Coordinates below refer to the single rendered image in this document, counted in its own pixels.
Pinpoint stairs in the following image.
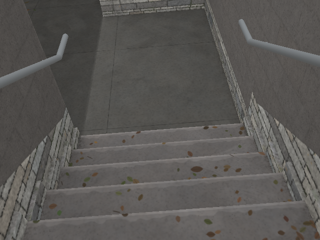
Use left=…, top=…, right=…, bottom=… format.
left=23, top=123, right=320, bottom=240

